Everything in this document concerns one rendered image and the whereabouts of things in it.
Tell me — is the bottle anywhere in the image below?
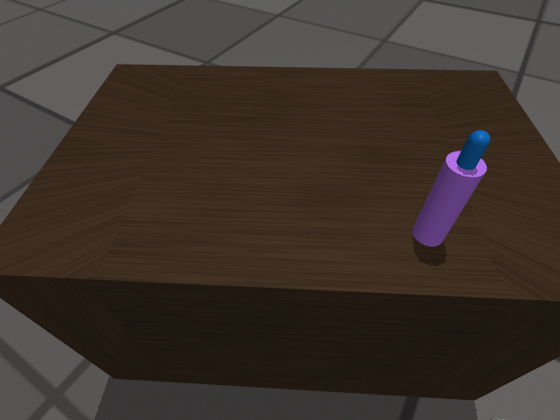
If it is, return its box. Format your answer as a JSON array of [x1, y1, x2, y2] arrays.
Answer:
[[412, 130, 490, 247]]

